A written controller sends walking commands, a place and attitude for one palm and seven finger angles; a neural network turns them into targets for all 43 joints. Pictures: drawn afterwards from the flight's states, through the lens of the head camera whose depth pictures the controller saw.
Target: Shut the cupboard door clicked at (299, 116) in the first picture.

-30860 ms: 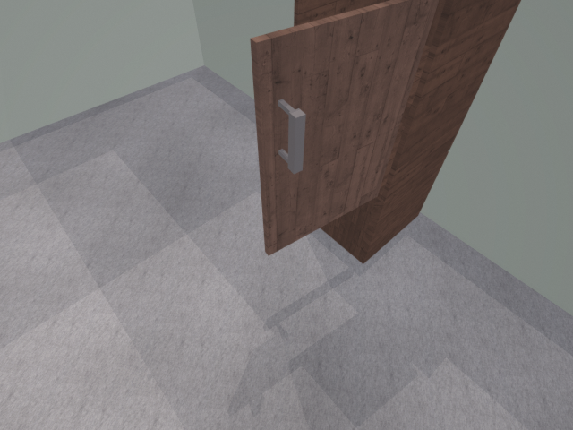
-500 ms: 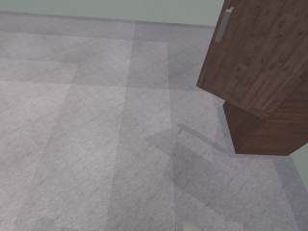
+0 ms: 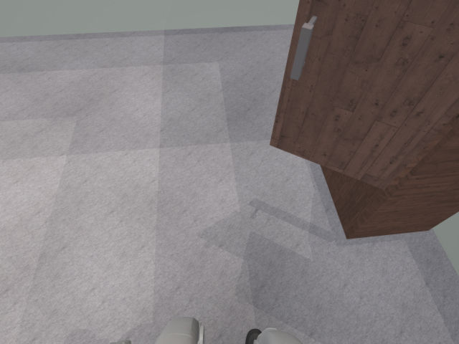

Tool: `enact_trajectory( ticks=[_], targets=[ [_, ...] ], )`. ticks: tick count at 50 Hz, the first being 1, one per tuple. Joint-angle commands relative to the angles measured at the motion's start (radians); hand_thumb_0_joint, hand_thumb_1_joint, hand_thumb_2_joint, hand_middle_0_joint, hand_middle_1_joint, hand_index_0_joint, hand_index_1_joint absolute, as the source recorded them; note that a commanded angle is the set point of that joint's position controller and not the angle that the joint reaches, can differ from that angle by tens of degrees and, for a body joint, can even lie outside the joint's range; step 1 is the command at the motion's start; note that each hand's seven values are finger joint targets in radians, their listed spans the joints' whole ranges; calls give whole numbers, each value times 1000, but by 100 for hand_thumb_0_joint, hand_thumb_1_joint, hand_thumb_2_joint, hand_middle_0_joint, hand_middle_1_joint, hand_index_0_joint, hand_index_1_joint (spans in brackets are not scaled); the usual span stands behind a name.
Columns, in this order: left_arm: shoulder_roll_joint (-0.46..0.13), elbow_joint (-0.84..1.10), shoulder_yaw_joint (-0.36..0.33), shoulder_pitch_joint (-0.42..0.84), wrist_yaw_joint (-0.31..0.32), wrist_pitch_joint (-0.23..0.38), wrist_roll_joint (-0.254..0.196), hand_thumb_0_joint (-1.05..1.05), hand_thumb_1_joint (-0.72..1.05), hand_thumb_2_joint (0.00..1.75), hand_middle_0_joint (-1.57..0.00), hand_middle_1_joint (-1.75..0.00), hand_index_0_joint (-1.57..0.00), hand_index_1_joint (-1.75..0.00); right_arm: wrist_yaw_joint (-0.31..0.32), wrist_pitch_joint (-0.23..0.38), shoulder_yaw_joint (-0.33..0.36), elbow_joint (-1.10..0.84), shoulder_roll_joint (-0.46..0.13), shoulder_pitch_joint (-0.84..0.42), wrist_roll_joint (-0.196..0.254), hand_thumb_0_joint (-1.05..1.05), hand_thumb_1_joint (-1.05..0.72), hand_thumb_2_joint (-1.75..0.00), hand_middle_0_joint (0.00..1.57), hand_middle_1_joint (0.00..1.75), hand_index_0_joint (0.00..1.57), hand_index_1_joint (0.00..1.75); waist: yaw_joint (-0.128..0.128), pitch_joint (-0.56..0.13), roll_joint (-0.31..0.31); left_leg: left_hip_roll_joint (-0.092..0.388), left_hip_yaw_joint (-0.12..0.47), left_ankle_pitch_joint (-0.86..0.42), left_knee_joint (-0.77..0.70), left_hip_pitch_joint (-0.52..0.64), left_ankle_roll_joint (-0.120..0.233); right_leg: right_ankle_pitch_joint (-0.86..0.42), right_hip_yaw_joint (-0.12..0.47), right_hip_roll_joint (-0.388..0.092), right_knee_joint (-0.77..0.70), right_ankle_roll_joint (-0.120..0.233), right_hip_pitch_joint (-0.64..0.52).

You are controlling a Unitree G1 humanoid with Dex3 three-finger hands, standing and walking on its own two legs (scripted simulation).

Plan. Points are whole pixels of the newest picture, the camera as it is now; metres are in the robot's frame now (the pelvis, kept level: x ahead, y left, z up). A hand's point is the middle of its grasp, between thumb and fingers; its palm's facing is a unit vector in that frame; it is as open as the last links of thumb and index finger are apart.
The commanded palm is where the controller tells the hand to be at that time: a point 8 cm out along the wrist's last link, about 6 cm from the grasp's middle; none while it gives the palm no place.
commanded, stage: turn to face it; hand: left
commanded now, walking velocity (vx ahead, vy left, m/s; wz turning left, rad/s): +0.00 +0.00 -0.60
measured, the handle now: (304, 48) +0.73 -0.14 +0.08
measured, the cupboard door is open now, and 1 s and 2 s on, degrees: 57 57 57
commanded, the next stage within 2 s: take the last steps up to it in 0.58 s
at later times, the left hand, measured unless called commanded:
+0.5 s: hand (133, 280) +0.24 +0.22 -0.15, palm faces -0.25 -0.92 -0.28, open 7.4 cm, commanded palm none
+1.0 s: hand (165, 263) +0.28 +0.16 -0.15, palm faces -0.43 -0.89 -0.15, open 7.4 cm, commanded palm none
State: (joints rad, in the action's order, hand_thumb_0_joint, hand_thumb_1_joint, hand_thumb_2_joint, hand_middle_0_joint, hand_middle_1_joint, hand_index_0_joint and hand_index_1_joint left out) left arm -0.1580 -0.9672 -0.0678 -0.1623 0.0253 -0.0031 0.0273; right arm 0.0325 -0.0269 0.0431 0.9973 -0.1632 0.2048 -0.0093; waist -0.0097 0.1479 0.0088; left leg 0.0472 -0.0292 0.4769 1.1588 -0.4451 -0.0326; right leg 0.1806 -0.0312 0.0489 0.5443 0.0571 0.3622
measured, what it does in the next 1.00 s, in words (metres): walks ahead, turning right: left foot, then right foot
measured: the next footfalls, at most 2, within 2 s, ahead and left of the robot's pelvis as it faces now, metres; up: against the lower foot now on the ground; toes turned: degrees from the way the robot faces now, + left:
left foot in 0.18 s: +0.13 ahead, +0.16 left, +0.00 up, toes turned -5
right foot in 0.50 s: +0.08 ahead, -0.10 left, +0.00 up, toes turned -19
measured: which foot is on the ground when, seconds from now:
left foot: up 0.00-0.16, down 0.18-0.50, up 0.52-0.74, down 0.76-1.00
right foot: down 0.00-0.18, up 0.20-0.48, down 0.50-0.76, up 0.78-1.00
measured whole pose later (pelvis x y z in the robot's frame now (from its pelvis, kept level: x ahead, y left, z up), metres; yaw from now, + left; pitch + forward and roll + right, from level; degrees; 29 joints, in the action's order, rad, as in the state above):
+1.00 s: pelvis +0.13 +0.02 +0.02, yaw -25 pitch +1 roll -1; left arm -0.21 -0.98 -0.06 -0.17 -0.05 -0.05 0.03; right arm 0.03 0.02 0.01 1.00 -0.17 0.39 -0.04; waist -0.04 0.04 -0.01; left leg 0.09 -0.13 0.26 0.41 -0.17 -0.01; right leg 0.36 -0.04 -0.03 0.87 -0.01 0.45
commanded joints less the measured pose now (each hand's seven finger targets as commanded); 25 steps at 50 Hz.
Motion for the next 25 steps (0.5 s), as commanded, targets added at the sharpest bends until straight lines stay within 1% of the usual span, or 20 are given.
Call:
enact_trajectory(
  ticks=[1, 2, 3, 5, 7, 8, 9, 10, 11, 12, 14, 15, 16, 17, 19, 20, 22, 23, 24, 25],
  targets=[
    [-188, 68, -44, -28, -3, 2, 6, 0, 90, 90, -20, -30, -20, -30, -5, -9, 15, -85, -59, 71, -9, 0, -90, -90, 20, 30, 20, 30, -13, -174, -91, 10, 0, -67, -178, 42, -21, -129, 298, -234, -234, 132, -24],
    [-196, 70, -48, -25, -4, 1, 10, 0, 90, 90, -20, -30, -20, -30, -5, -1, 16, -98, -61, 73, -7, 0, -90, -90, 20, 30, 20, 30, -17, -191, -109, 10, 3, -59, -253, 49, -22, -143, 308, -233, -211, 132, -50],
    [-204, 75, -50, -32, -9, -1, 8, 0, 90, 90, -20, -30, -20, -30, -5, 4, 16, -110, -70, 52, -5, 0, -90, -90, 20, 30, 20, 30, -4, -197, -123, -3, -4, -65, -312, 63, -22, -172, 323, -222, -197, 129, -62],
    [-219, 86, -56, -26, -13, -4, 4, 0, 90, 90, -20, -30, -20, -30, -1, 16, 16, -126, -86, 53, 1, 0, -90, -90, 20, 30, 20, 30, -12, -220, -140, -18, 0, -105, -415, 96, -24, -257, 342, -219, -150, 116, -106],
    [-211, 95, -53, -6, -15, -10, -4, 0, 90, 90, -20, -30, -20, -30, 4, 29, 18, -127, -111, 81, 5, 0, -90, -90, 20, 30, 20, 30, -36, -235, -114, -12, 13, -229, -613, 251, -24, -249, 329, -188, -80, 61, -32],
    [-180, 114, -48, -4, -16, -14, -11, 0, 90, 90, -20, -30, -20, -30, 9, 42, 25, -127, -163, 109, 0, 0, -90, -90, 20, 30, 20, 30, -46, -247, 5, 80, 101, -293, -745, 359, 9, -140, 272, -116, 0, 10, 57],
    [-130, 130, -38, -28, -26, -17, -18, 0, 90, 90, -20, -30, -20, -30, 12, 46, 41, -143, -258, 108, -15, 0, -90, -90, 20, 30, 20, 30, -41, -244, 264, 309, 327, -429, -825, 413, 108, 175, 128, 17, 181, -58, 176],
    [-142, 152, -35, -16, -32, -12, -13, 0, 90, 90, -20, -30, -20, -30, 13, 35, 47, -169, -290, 101, -23, 0, -90, -90, 20, 30, 20, 30, -51, -200, 265, 443, 408, -483, -867, 325, 213, 429, 52, 9, 390, -82, 188],
    [-165, 140, -42, -6, -34, -22, 0, 0, 90, 90, -20, -30, -20, -30, 11, 38, 41, -174, -275, 67, -30, 0, -90, -90, 20, 30, 20, 30, -36, -184, 210, 419, 379, -481, -872, 286, 224, 412, 73, -16, 538, -87, 199],
    [-177, 137, -46, -10, -39, -22, 3, 0, 90, 90, -20, -30, -20, -30, 12, 41, 34, -190, -255, 26, -28, 0, -90, -90, 20, 30, 20, 30, -8, -162, 198, 373, 317, -592, -839, 288, 215, 373, 66, -42, 595, -94, 229],
    [-152, 130, -39, -19, -49, -29, -6, 0, 90, 90, -20, -30, -20, -30, 13, 34, 28, -203, -229, -13, -29, 0, -90, -90, 20, 30, 20, 30, 6, -178, 162, 301, 132, -756, -776, 336, 186, 329, 39, -65, 548, -109, 207],
    [-143, 134, -33, -14, -51, -32, -7, 0, 90, 90, -20, -30, -20, -30, 14, 33, 28, -198, -228, 3, -28, 0, -90, -90, 20, 30, 20, 30, -1, -201, 173, 278, 89, -812, -755, 372, 175, 322, 18, -64, 492, -110, 184],
    [-135, 140, -29, -3, -52, -33, -8, 0, 90, 90, -20, -30, -20, -30, 13, 31, 31, -190, -228, 18, -27, 0, -90, -90, 20, 30, 20, 30, -10, -216, 195, 273, 60, -833, -742, 387, 170, 309, 5, -67, 419, -108, 152],
    [-135, 145, -23, 8, -54, -30, -6, 0, 90, 90, -20, -30, -20, -30, 13, 30, 33, -181, -233, 32, -27, 0, -90, -90, 20, 30, 20, 30, -19, -216, 192, 267, 37, -860, -725, 400, 164, 298, -18, -60, 337, -103, 118],
    [-127, 148, -18, 12, -53, -29, -8, 0, 90, 90, -20, -30, -20, -30, 7, 23, 41, -168, -247, 45, -24, 0, -90, -90, 20, 30, 20, 30, -25, -223, 217, 271, 19, -844, -710, 397, 157, 258, -43, -43, 231, -91, 53],
    [-131, 145, -16, 7, -51, -27, -8, 0, 90, 90, -20, -30, -20, -30, 5, 19, 43, -167, -252, 42, -22, 0, -90, -90, 20, 30, 20, 30, -23, -211, 215, 278, 19, -802, -704, 361, 151, 232, -50, -39, 176, -85, 4],
    [-147, 132, -17, -40, -48, -20, -5, 0, 90, 90, -20, -30, -20, -30, -2, 13, 44, -162, -247, 31, -16, 0, -90, -90, 20, 30, 20, 30, 8, -199, 159, 248, -4, -680, -645, 268, 107, 61, -63, -28, -18, -70, -145],
    [-174, 118, -23, -91, -45, -14, -4, 0, 90, 90, -20, -30, -20, -30, -7, 12, 43, -162, -241, 15, -10, 0, -90, -90, 20, 30, 20, 30, 38, -218, 103, 208, -44, -573, -571, 222, 63, -70, -18, -61, -123, -55, -237],
    [-254, 103, -37, -136, -32, -5, 4, 0, 90, 90, -20, -30, -20, -30, -12, 11, 37, -181, -190, 7, 0, 0, -90, -90, 20, 30, 20, 30, 53, -241, -104, 113, -120, -307, -417, 49, 7, -287, 205, -242, -166, 8, -371],
    [-326, 87, -46, -165, -23, -2, 3, 0, 90, 90, -20, -30, -20, -30, -15, 6, 22, -212, -144, -35, 2, 0, -90, -90, 20, 30, 20, 30, 77, -209, -254, 6, -113, 147, -230, -97, -25, -495, 387, -430, -192, 136, -370]
  ],
)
